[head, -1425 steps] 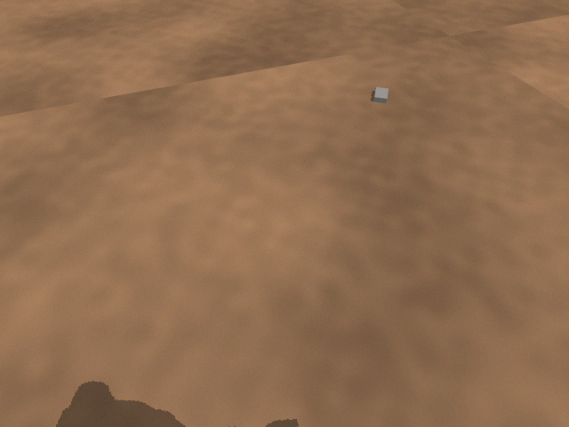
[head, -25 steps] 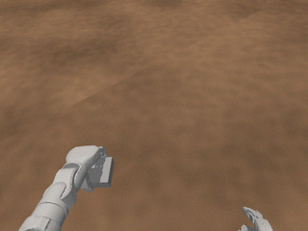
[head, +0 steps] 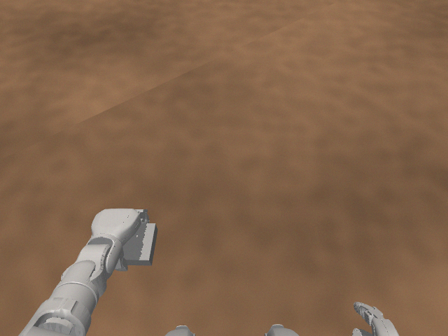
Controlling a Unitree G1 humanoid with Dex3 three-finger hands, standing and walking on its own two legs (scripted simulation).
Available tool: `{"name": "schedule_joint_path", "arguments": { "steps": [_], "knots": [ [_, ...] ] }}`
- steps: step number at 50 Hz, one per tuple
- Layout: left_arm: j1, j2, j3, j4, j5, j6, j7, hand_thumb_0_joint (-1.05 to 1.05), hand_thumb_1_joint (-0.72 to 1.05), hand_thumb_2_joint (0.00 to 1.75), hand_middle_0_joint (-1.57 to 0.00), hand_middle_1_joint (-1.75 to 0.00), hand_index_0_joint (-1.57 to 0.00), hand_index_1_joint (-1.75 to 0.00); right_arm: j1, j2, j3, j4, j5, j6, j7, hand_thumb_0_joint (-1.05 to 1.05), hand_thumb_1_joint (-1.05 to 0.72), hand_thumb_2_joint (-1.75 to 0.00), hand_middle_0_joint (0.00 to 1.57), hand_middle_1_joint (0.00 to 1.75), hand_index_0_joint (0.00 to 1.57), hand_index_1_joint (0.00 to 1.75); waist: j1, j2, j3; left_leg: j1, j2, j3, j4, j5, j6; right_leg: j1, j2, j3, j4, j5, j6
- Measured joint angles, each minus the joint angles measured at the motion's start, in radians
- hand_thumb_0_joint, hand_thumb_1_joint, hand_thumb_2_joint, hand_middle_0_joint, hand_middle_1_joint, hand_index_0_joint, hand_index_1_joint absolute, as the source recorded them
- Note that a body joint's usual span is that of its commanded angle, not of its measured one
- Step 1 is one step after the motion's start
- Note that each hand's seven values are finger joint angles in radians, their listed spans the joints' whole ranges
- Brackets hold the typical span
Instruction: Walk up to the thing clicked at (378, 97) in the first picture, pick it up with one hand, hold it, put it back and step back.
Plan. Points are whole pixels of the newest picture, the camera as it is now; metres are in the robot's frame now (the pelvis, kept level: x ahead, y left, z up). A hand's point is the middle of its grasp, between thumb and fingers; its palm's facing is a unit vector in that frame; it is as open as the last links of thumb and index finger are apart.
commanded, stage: crouch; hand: left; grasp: from above
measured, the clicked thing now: (123, 243) +0.32 +0.24 -0.11
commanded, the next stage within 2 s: lower in 1.64 s
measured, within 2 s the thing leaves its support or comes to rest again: neither
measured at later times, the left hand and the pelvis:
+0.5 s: hand (145, 249) +0.38 +0.25 -0.33, palm faces -0.43 +0.03 -0.90, open 10.9 cm; pelvis -0.05 +0.02 -0.20, yaw -1 degrees
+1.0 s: hand (154, 255) +0.41 +0.26 -0.49, palm faces -0.45 -0.01 -0.89, open 10.9 cm; pelvis -0.06 +0.02 -0.33, yaw -3 degrees
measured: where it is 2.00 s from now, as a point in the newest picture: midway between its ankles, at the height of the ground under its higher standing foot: outside the picture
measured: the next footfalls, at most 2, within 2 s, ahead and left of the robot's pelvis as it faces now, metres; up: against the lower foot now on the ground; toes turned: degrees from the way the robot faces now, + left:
none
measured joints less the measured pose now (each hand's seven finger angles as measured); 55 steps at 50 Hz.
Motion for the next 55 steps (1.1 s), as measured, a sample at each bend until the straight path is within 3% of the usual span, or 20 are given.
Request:
{"name": "schedule_joint_path", "arguments": {
  "steps": [7,14,22,28,36,44,55],
  "knots": [
    [-0.165,0.012,0.021,0.196,0.057,0.003,0.122,-0.01,-0.08,0.53,-0.57,-0.61,-0.6,-0.57,0.023,-0.02,-0.022,0.006,-0.027,-0.018,0.022,0.01,-0.9,-0.9,0.21,0.3,0.2,0.3,-0.038,0.0,-0.064,-0.361,0.006,-0.025,0.329,-0.114,0.003,-0.345,0.006,-0.002,0.306,-0.105,0.01],
    [-0.284,0.04,0.065,0.284,0.067,0.019,0.171,-0.01,-0.07,0.53,-0.56,-0.61,-0.6,-0.58,0.049,-0.016,-0.025,0.028,-0.049,-0.052,0.018,0.01,-0.9,-0.89,0.21,0.3,0.2,0.3,-0.085,0.019,-0.112,-0.709,0.004,-0.044,0.619,-0.196,0.013,-0.683,0.008,0.003,0.582,-0.182,0.017],
    [-0.371,0.082,0.126,0.315,0.06,0.035,0.168,-0.01,-0.07,0.53,-0.57,-0.61,-0.6,-0.57,0.048,0.016,-0.014,0.063,-0.073,-0.074,0.02,0.01,-0.9,-0.89,0.21,0.3,0.2,0.3,-0.118,0.044,-0.131,-1.004,0.001,-0.058,0.879,-0.257,0.024,-0.971,0.013,0.013,0.832,-0.24,0.023],
    [-0.433,0.128,0.155,0.369,0.056,0.008,0.141,-0.01,-0.08,0.52,-0.58,-0.6,-0.61,-0.57,0.035,0.035,0.008,0.057,-0.08,-0.096,0.04,0.01,-0.9,-0.89,0.21,0.3,0.2,0.3,-0.134,0.05,-0.125,-1.174,-0.004,-0.073,1.02,-0.278,0.027,-1.133,0.015,0.013,0.969,-0.265,0.02],
    [-0.496,0.191,0.191,0.395,0.105,-0.058,0.152,-0.01,-0.08,0.52,-0.58,-0.6,-0.62,-0.56,0.005,0.024,0.037,0.059,-0.103,-0.13,0.074,0.01,-0.89,-0.89,0.21,0.3,0.2,0.3,-0.154,0.027,-0.116,-1.374,-0.017,-0.108,1.204,-0.312,0.021,-1.314,0.015,-0.001,1.143,-0.305,0.028],
    [-0.556,0.232,0.216,0.411,0.145,-0.05,0.178,-0.01,-0.09,0.54,-0.58,-0.6,-0.62,-0.56,-0.029,0.005,0.033,0.053,-0.127,-0.139,0.108,0.01,-0.9,-0.89,0.21,0.3,0.2,0.3,-0.174,0.012,-0.078,-1.496,-0.031,-0.131,1.333,-0.331,0.015,-1.424,0.014,-0.007,1.268,-0.331,0.023],
    [-0.626,0.291,0.239,0.494,0.126,-0.059,0.15,-0.01,-0.09,0.54,-0.59,-0.6,-0.62,-0.56,-0.031,-0.002,0.053,0.048,-0.144,-0.133,0.14,0.01,-0.9,-0.9,0.21,0.3,0.2,0.3,-0.196,0.005,-0.037,-1.565,-0.025,-0.148,1.437,-0.341,0.013,-1.495,0.034,-0.006,1.364,-0.333,0.041]
  ]
}}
